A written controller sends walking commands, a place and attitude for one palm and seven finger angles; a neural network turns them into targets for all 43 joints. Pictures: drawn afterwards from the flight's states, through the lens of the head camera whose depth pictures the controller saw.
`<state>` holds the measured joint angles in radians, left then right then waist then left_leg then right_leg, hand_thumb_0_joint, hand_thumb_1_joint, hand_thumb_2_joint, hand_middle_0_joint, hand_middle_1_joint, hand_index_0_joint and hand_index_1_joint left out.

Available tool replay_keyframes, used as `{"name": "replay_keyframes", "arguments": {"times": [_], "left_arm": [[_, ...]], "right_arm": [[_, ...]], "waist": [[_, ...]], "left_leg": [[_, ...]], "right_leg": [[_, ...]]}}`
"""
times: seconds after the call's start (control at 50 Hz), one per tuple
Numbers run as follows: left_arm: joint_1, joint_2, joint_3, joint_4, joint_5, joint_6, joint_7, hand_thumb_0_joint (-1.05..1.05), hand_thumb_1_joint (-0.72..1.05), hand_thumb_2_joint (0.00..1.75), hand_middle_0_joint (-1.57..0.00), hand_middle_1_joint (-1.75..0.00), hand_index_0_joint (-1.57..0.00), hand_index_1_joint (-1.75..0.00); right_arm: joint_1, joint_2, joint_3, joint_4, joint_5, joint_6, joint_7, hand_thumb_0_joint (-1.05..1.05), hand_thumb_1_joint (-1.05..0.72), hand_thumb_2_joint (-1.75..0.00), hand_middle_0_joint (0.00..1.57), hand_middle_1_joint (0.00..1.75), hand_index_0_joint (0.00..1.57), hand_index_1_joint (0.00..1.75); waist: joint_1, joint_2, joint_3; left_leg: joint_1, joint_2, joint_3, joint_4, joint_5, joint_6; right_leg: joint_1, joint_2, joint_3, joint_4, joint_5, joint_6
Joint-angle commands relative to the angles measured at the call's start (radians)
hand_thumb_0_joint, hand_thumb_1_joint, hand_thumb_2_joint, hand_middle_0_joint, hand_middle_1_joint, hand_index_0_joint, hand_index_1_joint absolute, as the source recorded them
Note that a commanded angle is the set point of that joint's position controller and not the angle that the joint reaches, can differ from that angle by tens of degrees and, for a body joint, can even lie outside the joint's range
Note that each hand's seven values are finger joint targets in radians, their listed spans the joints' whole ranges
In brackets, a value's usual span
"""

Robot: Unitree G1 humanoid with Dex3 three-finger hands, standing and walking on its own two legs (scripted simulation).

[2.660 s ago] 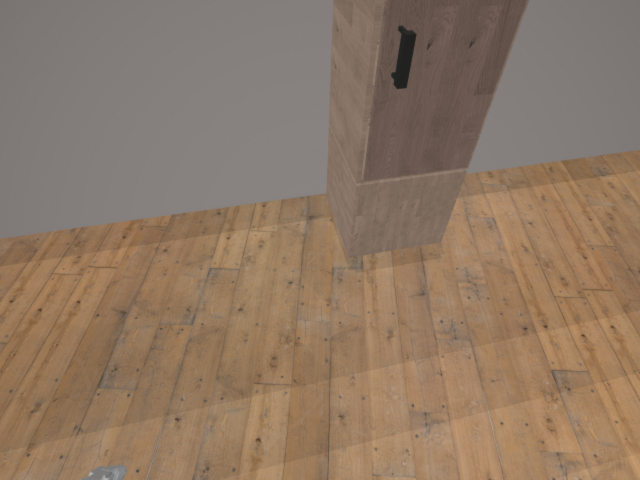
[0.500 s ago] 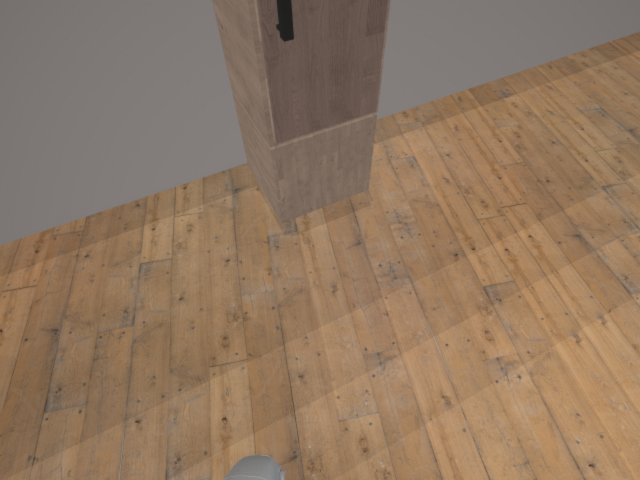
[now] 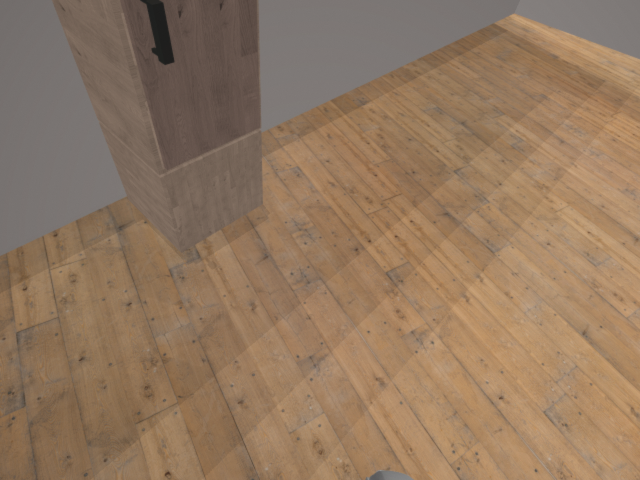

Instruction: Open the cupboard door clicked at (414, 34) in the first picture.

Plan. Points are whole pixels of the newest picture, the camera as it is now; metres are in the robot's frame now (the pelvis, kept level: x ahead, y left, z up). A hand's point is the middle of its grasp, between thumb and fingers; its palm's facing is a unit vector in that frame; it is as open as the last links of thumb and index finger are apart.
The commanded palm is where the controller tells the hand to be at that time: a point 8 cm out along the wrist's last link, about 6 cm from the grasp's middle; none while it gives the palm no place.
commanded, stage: walk to a spot facing it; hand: left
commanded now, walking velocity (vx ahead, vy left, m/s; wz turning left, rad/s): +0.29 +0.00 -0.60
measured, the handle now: (155, 29) +1.01 +0.46 +0.07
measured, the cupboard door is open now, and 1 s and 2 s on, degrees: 0 0 0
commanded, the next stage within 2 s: turn to face it in 1.70 s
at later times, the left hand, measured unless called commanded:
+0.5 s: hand (242, 439) +0.21 +0.12 -0.18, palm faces -0.28 -0.94 -0.18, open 7.4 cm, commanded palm none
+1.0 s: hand (306, 286) +0.49 +0.04 -0.17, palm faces -0.48 -0.87 -0.13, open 7.4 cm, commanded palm none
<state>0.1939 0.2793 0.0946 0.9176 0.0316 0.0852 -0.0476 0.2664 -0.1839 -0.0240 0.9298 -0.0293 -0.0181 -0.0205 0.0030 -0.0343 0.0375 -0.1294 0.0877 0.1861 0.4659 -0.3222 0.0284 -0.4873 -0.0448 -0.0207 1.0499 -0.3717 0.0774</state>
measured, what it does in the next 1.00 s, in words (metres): walks ahead, turning right: right foot, then left foot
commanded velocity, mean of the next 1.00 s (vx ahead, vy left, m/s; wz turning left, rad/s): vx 0.35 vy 0.00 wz -0.42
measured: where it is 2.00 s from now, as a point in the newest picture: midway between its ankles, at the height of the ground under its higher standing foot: (399, 349)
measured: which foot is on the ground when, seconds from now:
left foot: down 0.00-0.24, up 0.26-0.58, down 0.60-1.00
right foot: up 0.00-0.22, down 0.24-0.60, up 0.62-1.00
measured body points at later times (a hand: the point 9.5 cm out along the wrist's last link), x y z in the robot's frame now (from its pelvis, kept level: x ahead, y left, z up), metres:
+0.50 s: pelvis +0.12 -0.05 -0.01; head +0.14 -0.05 +0.44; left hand +0.22 +0.17 -0.16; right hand +0.10 -0.32 -0.14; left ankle +0.23 +0.07 -0.70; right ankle +0.03 -0.16 -0.74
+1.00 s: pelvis +0.33 -0.07 +0.00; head +0.36 -0.06 +0.45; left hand +0.52 +0.09 -0.16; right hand +0.16 -0.23 -0.14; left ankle +0.30 +0.04 -0.74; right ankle +0.35 -0.25 -0.68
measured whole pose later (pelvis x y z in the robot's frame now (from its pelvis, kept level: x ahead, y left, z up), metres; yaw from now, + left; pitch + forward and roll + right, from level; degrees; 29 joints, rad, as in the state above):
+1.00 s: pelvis +0.33 -0.07 +0.00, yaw -29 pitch -1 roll -1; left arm 0.17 0.19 0.09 1.00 0.04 0.03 -0.04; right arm 0.44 -0.14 -0.04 1.10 -0.03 -0.08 -0.02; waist -0.03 -0.04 0.04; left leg 0.00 0.07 0.32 0.34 -0.32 0.01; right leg -0.61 -0.12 -0.09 0.93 -0.14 0.02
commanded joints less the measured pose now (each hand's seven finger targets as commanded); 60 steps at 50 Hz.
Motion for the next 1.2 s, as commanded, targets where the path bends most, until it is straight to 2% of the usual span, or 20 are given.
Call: {"name": "replay_keyframes", "arguments": {"times": [0.0, 0.12, 0.18, 0.2, 0.22, 0.24, 0.32, 0.5, 0.54, 0.56, 0.58, 0.6, 0.66, 0.74, 1.02, 1.1, 1.12, 1.14, 1.16, 1.18], "left_arm": [[-0.178, 0.016, -0.004, -0.133, 0.001, -0.036, -0.019, 0.00, 0.90, 0.90, -0.20, -0.30, -0.20, -0.30], [-0.191, -0.008, -0.010, -0.131, 0.001, -0.056, -0.019, 0.00, 0.90, 0.90, -0.20, -0.30, -0.20, -0.30], [0.038, 0.038, 0.007, -0.055, 0.002, -0.085, -0.006, 0.00, 0.90, 0.90, -0.20, -0.30, -0.20, -0.30], [0.197, 0.171, 0.032, -0.011, 0.006, -0.102, 0.010, 0.00, 0.90, 0.90, -0.20, -0.30, -0.20, -0.30], [0.305, 0.263, 0.052, 0.018, -0.020, -0.101, 0.030, 0.00, 0.90, 0.90, -0.20, -0.30, -0.20, -0.30], [0.284, 0.256, 0.051, 0.020, -0.027, -0.098, 0.046, 0.00, 0.90, 0.90, -0.20, -0.30, -0.20, -0.30], [0.021, 0.115, 0.004, -0.036, -0.007, -0.117, 0.048, 0.00, 0.90, 0.90, -0.20, -0.30, -0.20, -0.30], [0.091, 0.124, 0.008, 0.033, -0.005, -0.138, 0.042, 0.00, 0.90, 0.90, -0.20, -0.30, -0.20, -0.30], [0.067, 0.109, 0.012, 0.037, -0.008, -0.134, 0.043, 0.00, 0.90, 0.90, -0.20, -0.30, -0.20, -0.30], [0.065, 0.073, 0.008, 0.032, -0.011, -0.132, 0.040, 0.00, 0.90, 0.90, -0.20, -0.30, -0.20, -0.30], [0.110, -0.006, -0.001, 0.020, -0.023, -0.124, 0.031, 0.00, 0.90, 0.90, -0.20, -0.30, -0.20, -0.30], [0.113, -0.013, -0.010, 0.002, -0.019, -0.128, 0.032, 0.00, 0.90, 0.90, -0.20, -0.30, -0.20, -0.30], [0.031, -0.012, -0.002, 0.023, -0.001, -0.122, 0.012, 0.00, 0.90, 0.90, -0.20, -0.30, -0.20, -0.30], [0.119, -0.060, -0.002, 0.062, 0.005, -0.087, 0.009, 0.00, 0.90, 0.90, -0.20, -0.30, -0.20, -0.30], [-0.206, -0.093, -0.022, -0.022, 0.000, -0.098, 0.003, 0.00, 0.90, 0.90, -0.20, -0.30, -0.20, -0.30], [0.060, -0.047, -0.005, 0.057, 0.005, -0.122, 0.014, 0.00, 0.90, 0.90, -0.20, -0.30, -0.20, -0.30], [0.224, 0.017, 0.011, 0.104, 0.009, -0.133, 0.023, 0.00, 0.90, 0.90, -0.20, -0.30, -0.20, -0.30], [0.335, 0.138, 0.042, 0.132, 0.007, -0.144, 0.039, 0.00, 0.90, 0.90, -0.20, -0.30, -0.20, -0.30], [0.363, 0.197, 0.044, 0.141, -0.022, -0.139, 0.045, 0.00, 0.90, 0.90, -0.20, -0.30, -0.20, -0.30], [0.274, 0.183, 0.041, 0.115, -0.023, -0.138, 0.049, 0.00, 0.90, 0.90, -0.20, -0.30, -0.20, -0.30]], "right_arm": [[0.109, -0.209, -0.061, -0.009, 0.000, -0.025, -0.014, 0.00, -0.90, -0.90, 0.20, 0.30, 0.20, 0.30], [0.120, -0.220, -0.067, 0.024, -0.009, -0.026, 0.001, 0.00, -0.90, -0.90, 0.20, 0.30, 0.20, 0.30], [0.097, -0.217, -0.061, 0.019, 0.000, -0.026, 0.009, 0.00, -0.90, -0.90, 0.20, 0.30, 0.20, 0.30], [0.100, -0.156, -0.043, -0.014, 0.016, -0.026, 0.025, 0.00, -0.90, -0.90, 0.20, 0.30, 0.20, 0.30], [-0.027, -0.132, -0.030, -0.093, 0.011, -0.022, 0.026, 0.00, -0.90, -0.90, 0.20, 0.30, 0.20, 0.30], [-0.099, -0.157, -0.041, -0.104, 0.011, -0.020, 0.020, 0.00, -0.90, -0.90, 0.20, 0.30, 0.20, 0.30], [-0.005, -0.127, -0.052, -0.037, -0.005, -0.004, 0.031, 0.00, -0.90, -0.90, 0.20, 0.30, 0.20, 0.30], [-0.071, -0.096, -0.048, -0.072, 0.008, -0.035, 0.046, 0.00, -0.90, -0.90, 0.20, 0.30, 0.20, 0.30], [0.042, -0.122, -0.058, -0.034, 0.007, -0.046, 0.035, 0.00, -0.90, -0.90, 0.20, 0.30, 0.20, 0.30], [0.182, -0.178, -0.070, 0.013, 0.002, -0.054, 0.020, 0.00, -0.90, -0.90, 0.20, 0.30, 0.20, 0.30], [0.314, -0.300, -0.096, 0.044, -0.017, -0.061, 0.010, 0.00, -0.90, -0.90, 0.20, 0.30, 0.20, 0.30], [0.332, -0.311, -0.086, 0.059, -0.013, -0.053, 0.007, 0.00, -0.90, -0.90, 0.20, 0.30, 0.20, 0.30], [0.110, -0.152, -0.049, 0.022, -0.005, -0.060, 0.001, 0.00, -0.90, -0.90, 0.20, 0.30, 0.20, 0.30], [0.090, -0.086, -0.037, 0.051, 0.005, -0.080, -0.006, 0.00, -0.90, -0.90, 0.20, 0.30, 0.20, 0.30], [0.288, -0.083, -0.041, 0.172, -0.007, -0.066, -0.005, 0.00, -0.90, -0.90, 0.20, 0.30, 0.20, 0.30], [0.232, -0.128, -0.048, 0.165, 0.003, -0.060, -0.006, 0.00, -0.90, -0.90, 0.20, 0.30, 0.20, 0.30], [0.213, -0.124, -0.048, 0.151, 0.012, -0.060, 0.005, 0.00, -0.90, -0.90, 0.20, 0.30, 0.20, 0.30], [0.243, -0.046, -0.037, 0.119, 0.029, -0.064, 0.010, 0.00, -0.90, -0.90, 0.20, 0.30, 0.20, 0.30], [0.160, -0.038, -0.033, 0.079, 0.031, -0.063, 0.005, 0.00, -0.90, -0.90, 0.20, 0.30, 0.20, 0.30], [0.131, -0.044, -0.041, 0.076, 0.026, -0.062, 0.006, 0.00, -0.90, -0.90, 0.20, 0.30, 0.20, 0.30]], "waist": [[-0.072, 0.172, 0.054], [-0.065, 0.199, 0.048], [0.059, 0.080, -0.077], [0.124, -0.198, -0.188], [0.165, -0.290, -0.169], [0.162, -0.162, -0.131], [-0.007, -0.076, 0.036], [-0.002, -0.121, 0.037], [-0.066, -0.059, 0.011], [-0.124, 0.050, -0.060], [-0.156, 0.352, -0.163], [-0.142, 0.458, -0.168], [-0.061, 0.164, 0.076], [0.002, 0.165, 0.049], [-0.081, 0.155, 0.123], [0.062, 0.152, -0.039], [0.138, 0.068, -0.144], [0.154, -0.141, -0.277], [0.149, -0.123, -0.274], [0.122, -0.113, -0.235]], "left_leg": [[0.097, 0.291, -0.195, -0.244, 0.066, 0.113], [0.030, 0.307, -0.085, -0.192, 0.073, 0.074], [-0.071, 0.234, 0.063, 0.186, 0.295, -0.007], [-0.383, 0.148, 0.131, 0.510, 0.067, -0.064], [-0.643, 0.033, 0.014, 0.750, -0.293, -0.093], [-0.671, 0.075, -0.117, 0.802, -0.247, -0.076], [-0.486, 0.106, -0.122, 0.640, -0.028, -0.103], [-0.278, 0.010, -0.062, 0.212, 0.086, -0.090], [-0.056, -0.014, -0.047, 0.086, 0.122, -0.086], [0.133, 0.026, -0.097, 0.020, 0.078, -0.072], [0.292, 0.302, -0.451, -0.106, -0.075, 0.002], [0.273, 0.419, -0.686, -0.259, -0.234, 0.047], [-0.051, 0.348, -0.459, -0.311, -0.259, 0.053], [-0.100, 0.249, -0.169, -0.301, 0.016, 0.022], [0.161, 0.270, 0.033, -0.229, 0.468, 0.070], [0.144, 0.242, 0.122, 0.141, 0.893, 0.023], [-0.019, 0.209, 0.136, 0.376, 0.759, -0.009], [-0.360, 0.065, 0.114, 0.711, 0.041, -0.058], [-0.521, -0.009, -0.022, 0.938, -0.277, -0.062], [-0.536, 0.045, -0.135, 0.991, -0.179, -0.051]], "right_leg": [[-0.145, -0.041, -0.030, -0.140, -0.005, -0.011], [0.045, -0.004, -0.110, -0.341, -0.049, -0.054], [0.426, 0.045, -0.142, -0.583, 0.069, -0.115], [0.757, -0.195, 0.186, -0.683, -0.050, -0.211], [0.781, -0.391, 0.580, -0.770, 0.133, -0.306], [0.673, -0.387, 0.557, -0.786, 0.064, -0.333], [0.283, -0.221, 0.251, -0.844, -0.002, -0.249], [0.252, -0.156, 0.216, -0.778, 0.116, -0.224], [0.176, -0.111, 0.188, -0.657, 0.133, -0.192], [0.120, -0.046, 0.144, -0.442, 0.194, -0.162], [-0.043, 0.088, 0.005, -0.093, -0.075, -0.104], [-0.155, 0.103, 0.031, 0.137, -0.215, -0.100], [-0.187, -0.045, 0.048, 0.263, 0.028, -0.105], [-0.118, -0.060, 0.024, 0.203, 0.165, -0.076], [-0.153, -0.039, -0.118, -0.333, 0.175, -0.097], [0.246, 0.075, -0.195, -0.472, 0.157, -0.163], [0.515, 0.029, -0.129, -0.512, 0.234, -0.187], [0.814, -0.276, 0.315, -0.573, 0.271, -0.300], [0.820, -0.407, 0.556, -0.695, 0.426, -0.386], [0.686, -0.403, 0.511, -0.742, 0.279, -0.364]]}}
